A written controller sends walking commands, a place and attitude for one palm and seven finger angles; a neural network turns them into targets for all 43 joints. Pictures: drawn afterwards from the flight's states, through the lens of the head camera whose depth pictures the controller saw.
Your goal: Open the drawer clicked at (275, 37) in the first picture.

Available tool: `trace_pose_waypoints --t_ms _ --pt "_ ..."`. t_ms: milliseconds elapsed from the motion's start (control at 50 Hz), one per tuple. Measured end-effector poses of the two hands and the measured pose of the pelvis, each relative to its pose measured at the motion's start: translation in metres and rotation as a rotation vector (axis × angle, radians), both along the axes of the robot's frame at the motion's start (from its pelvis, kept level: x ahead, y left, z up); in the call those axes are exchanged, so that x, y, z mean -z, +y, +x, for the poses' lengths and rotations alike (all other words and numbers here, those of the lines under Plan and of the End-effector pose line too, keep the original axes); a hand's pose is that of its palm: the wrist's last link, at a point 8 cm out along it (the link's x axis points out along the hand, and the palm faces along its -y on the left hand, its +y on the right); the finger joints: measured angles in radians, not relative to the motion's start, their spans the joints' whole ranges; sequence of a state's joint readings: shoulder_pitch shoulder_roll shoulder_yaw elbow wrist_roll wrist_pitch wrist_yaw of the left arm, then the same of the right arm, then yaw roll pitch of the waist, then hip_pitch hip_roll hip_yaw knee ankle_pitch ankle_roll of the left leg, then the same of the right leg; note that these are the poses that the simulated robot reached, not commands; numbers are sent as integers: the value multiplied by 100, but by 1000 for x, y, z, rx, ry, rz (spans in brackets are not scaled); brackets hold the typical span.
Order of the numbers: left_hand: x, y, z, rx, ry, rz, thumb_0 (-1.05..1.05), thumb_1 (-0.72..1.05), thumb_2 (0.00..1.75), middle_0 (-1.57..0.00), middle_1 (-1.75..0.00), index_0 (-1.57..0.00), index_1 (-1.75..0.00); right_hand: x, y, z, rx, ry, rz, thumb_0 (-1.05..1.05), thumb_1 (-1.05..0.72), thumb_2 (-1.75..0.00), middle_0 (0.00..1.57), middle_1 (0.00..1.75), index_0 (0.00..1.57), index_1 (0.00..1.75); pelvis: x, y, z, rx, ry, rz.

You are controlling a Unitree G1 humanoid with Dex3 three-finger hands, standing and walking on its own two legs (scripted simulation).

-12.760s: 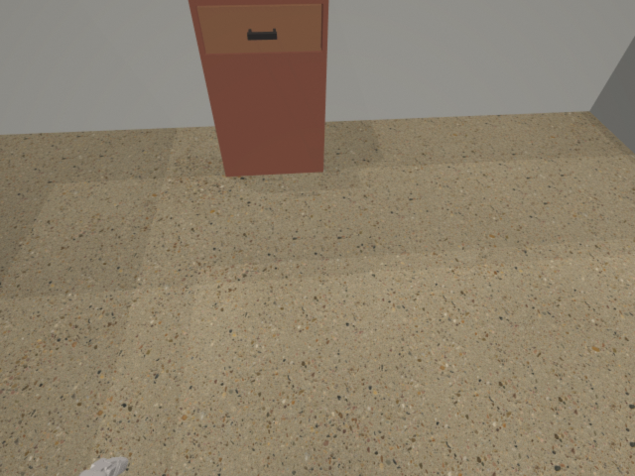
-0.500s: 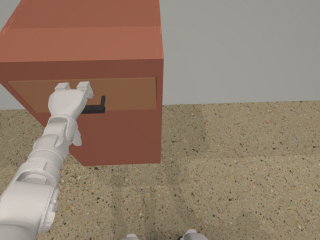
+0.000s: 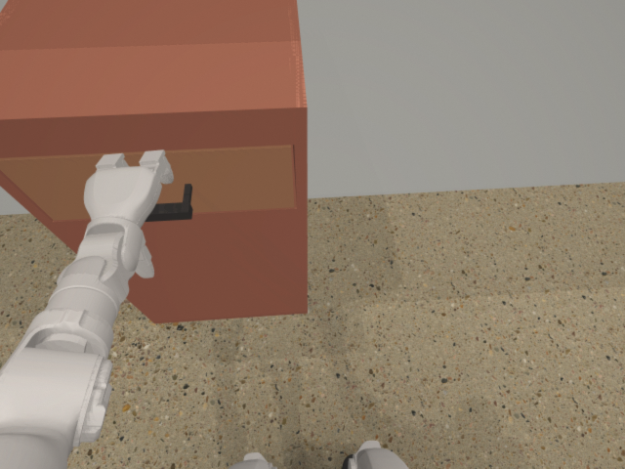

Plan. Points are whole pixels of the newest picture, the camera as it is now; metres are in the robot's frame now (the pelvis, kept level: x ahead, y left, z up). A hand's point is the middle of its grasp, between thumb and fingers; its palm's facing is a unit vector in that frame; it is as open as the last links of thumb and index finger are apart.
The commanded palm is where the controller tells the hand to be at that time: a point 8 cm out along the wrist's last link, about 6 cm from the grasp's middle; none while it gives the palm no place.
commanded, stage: move the hooked fingers above the handle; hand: left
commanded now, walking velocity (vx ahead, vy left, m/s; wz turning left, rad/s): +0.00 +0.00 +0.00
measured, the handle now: (159, 202) +0.52 +0.24 -0.05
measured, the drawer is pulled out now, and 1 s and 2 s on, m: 0.00 0.00 0.00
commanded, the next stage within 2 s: lower the fingers behind the handle in 0.28 s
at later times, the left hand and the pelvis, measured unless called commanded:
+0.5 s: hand (139, 217) +0.46 +0.24 +0.00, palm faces -0.08 -0.02 -1.00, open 13.8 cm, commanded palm +0.44 +0.23 +0.05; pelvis +0.01 +0.00 +0.00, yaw +0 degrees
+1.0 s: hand (154, 229) +0.46 +0.23 -0.03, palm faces -0.07 -0.03 -1.00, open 13.8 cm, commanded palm +0.44 +0.23 +0.02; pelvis +0.00 +0.00 -0.02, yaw +0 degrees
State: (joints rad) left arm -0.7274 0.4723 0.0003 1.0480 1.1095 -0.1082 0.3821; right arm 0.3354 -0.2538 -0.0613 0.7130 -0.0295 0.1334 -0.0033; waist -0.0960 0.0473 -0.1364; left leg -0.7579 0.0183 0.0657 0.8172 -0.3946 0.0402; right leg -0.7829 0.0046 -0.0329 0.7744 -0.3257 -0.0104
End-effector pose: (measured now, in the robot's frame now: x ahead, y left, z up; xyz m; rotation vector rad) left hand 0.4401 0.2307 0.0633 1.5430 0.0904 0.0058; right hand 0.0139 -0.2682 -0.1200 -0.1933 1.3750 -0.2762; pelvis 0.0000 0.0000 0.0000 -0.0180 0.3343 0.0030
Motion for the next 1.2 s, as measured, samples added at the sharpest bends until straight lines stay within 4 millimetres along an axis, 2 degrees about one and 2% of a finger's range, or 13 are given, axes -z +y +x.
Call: trace_pose_waypoints --t_ms 140,320,420,560,680,820,960,1200 --pt "3 6 -1 -16 16 16 0 -49 30 -31 -120 -32 -120 -1 -5 17 -23 -30 -13 0 -90 -90 20 30 21 30 0 -2 1 -9 3 -1" --pt "3 -4 7 12 -10 -7 0 -49 30 -32 -120 -32 -120 -2 -9 26 -36 -37 -23 0 -90 -90 20 30 21 30 2 -3 5 -14 14 -3" --pt "3 -1 9 -21 -4 1 0 -49 30 -32 -120 -32 -120 0 -7 25 -23 -27 -11 0 -90 -90 20 30 21 30 1 -3 8 -3 13 -1" --pt "12 7 0 -18 52 6 0 -49 30 -31 -120 -32 -120 1 -4 20 -15 -10 -3 0 -90 -90 20 30 21 30 0 -4 10 -3 12 0" --pt "22 3 -4 28 22 -7 0 -49 30 -32 -120 -32 -120 6 -6 18 -31 9 -14 0 -90 -90 20 30 21 30 6 -3 8 -13 32 -3" --pt "34 2 2 -8 -10 10 0 -49 30 -32 -120 -32 -120 14 -8 15 -34 16 -15 0 -90 -90 20 30 21 30 15 -3 3 -15 59 -7" --pt "39 -4 4 -19 19 1 0 -49 30 -32 -120 -32 -120 17 -5 9 -21 18 -10 0 -90 -90 20 30 21 30 17 -3 1 -6 62 -6" --pt "46 -5 -5 0 -24 12 0 -49 30 -29 -118 -31 -120 26 -6 -1 -27 33 -3 0 -90 -90 20 30 21 30 25 -4 -5 -6 75 -5"
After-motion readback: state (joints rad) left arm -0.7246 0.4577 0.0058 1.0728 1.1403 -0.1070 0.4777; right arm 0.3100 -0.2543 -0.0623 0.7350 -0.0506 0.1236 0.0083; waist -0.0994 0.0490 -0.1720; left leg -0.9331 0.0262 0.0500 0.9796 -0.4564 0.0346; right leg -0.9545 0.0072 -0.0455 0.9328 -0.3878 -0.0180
